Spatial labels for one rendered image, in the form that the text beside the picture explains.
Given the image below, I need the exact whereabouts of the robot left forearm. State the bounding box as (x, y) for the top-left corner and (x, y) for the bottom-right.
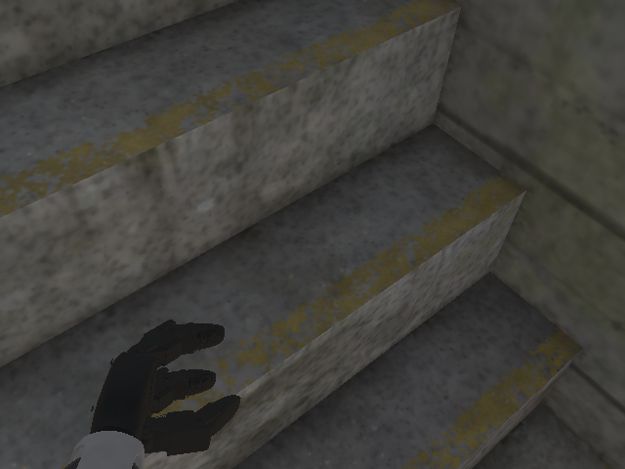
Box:
(64, 431), (145, 469)

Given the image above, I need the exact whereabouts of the left robot hand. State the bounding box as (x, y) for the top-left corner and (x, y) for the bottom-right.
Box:
(90, 320), (241, 456)

